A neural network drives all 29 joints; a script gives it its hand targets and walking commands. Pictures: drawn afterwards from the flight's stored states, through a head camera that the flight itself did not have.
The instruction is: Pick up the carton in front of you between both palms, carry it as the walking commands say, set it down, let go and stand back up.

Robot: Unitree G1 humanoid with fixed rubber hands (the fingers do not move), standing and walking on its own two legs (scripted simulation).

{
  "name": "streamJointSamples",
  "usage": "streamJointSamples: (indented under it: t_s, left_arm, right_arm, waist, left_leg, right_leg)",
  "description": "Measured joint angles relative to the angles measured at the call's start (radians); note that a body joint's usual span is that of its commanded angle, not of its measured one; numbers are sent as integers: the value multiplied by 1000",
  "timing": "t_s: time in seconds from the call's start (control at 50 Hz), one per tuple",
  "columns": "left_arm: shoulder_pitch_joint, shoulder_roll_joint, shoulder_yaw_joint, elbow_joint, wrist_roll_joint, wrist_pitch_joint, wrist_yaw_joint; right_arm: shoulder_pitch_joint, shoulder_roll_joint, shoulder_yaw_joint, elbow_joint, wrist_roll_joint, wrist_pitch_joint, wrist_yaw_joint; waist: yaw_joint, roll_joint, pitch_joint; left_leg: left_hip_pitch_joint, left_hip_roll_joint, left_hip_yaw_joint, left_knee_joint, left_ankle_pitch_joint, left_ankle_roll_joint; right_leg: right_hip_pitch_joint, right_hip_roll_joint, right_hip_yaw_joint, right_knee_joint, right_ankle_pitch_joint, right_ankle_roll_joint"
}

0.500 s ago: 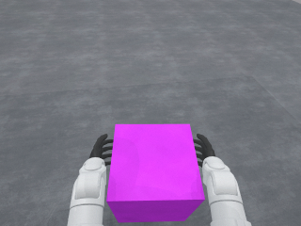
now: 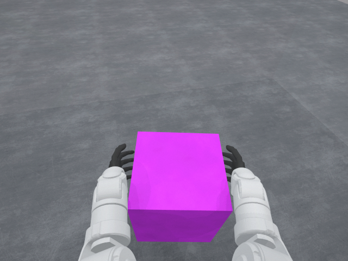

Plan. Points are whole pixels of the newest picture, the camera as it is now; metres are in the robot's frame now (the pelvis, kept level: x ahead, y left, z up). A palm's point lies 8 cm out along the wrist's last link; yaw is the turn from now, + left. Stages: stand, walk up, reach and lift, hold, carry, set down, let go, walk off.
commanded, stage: set down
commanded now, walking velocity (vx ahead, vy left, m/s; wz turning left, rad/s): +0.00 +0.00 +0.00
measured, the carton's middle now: (176, 190) +0.32 +0.01 -0.05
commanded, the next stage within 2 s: none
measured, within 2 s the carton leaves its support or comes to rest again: neither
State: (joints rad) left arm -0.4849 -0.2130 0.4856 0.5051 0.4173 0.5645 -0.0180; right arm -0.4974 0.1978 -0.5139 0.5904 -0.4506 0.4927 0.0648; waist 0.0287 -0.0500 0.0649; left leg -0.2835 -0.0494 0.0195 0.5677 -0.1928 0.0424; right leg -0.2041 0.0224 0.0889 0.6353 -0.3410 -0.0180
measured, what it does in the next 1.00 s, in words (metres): lowers itself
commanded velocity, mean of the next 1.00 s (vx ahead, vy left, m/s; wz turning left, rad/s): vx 0.00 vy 0.00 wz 0.00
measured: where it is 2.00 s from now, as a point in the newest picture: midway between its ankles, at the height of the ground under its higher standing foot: outside the picture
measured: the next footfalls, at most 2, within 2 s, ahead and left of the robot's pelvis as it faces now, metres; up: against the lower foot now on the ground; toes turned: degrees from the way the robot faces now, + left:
none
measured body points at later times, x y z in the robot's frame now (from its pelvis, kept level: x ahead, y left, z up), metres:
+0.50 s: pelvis -0.03 -0.03 -0.11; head +0.17 +0.00 +0.29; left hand +0.36 +0.17 -0.20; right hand +0.38 -0.14 -0.19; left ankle +0.08 +0.09 -0.73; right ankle +0.01 -0.13 -0.73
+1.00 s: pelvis -0.05 -0.02 -0.24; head +0.22 +0.00 +0.12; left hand +0.39 +0.19 -0.36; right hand +0.43 -0.12 -0.35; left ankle +0.08 +0.09 -0.73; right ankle +0.01 -0.13 -0.73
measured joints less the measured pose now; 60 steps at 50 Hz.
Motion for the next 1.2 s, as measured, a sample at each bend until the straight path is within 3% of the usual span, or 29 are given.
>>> streamJointSamples:
  t_s: [0.12,0.24,0.36,0.46,0.68,1.2]
  left_arm:
    - [-4,13,-7,36,-6,-180,-1]
    - [-1,65,-76,55,-105,-382,34]
    - [-16,121,-136,51,-215,-479,58]
    - [-63,159,-143,87,-255,-485,58]
    - [-200,195,-91,192,-254,-456,54]
    - [-445,280,-108,228,-359,-424,104]
  right_arm:
    - [-17,-11,9,24,6,-157,-13]
    - [-26,-53,104,47,141,-344,-72]
    - [-39,-90,212,39,282,-435,-134]
    - [-85,-100,230,63,323,-436,-161]
    - [-227,-116,181,160,307,-402,-178]
    - [-525,-246,252,258,394,-376,-204]
  waist:
    - [0,7,5]
    - [0,10,-21]
    - [9,-1,-113]
    - [20,-4,-171]
    - [34,-4,-234]
    - [56,-5,-136]
  left_leg:
    - [-271,8,-8,116,-18,-5]
    - [-621,22,-27,260,-30,-19]
    - [-928,36,-38,433,-71,-37]
    - [-1083,44,-46,557,-109,-46]
    - [-1342,43,-59,785,-174,-55]
    - [-1847,42,-35,1220,-236,-39]
  right_leg:
    - [-266,12,-12,115,-18,22]
    - [-613,32,-36,261,-38,16]
    - [-919,54,-54,437,-83,6]
    - [-1072,66,-66,561,-122,0]
    - [-1322,74,-91,791,-199,-8]
    - [-1815,83,-94,1246,-294,20]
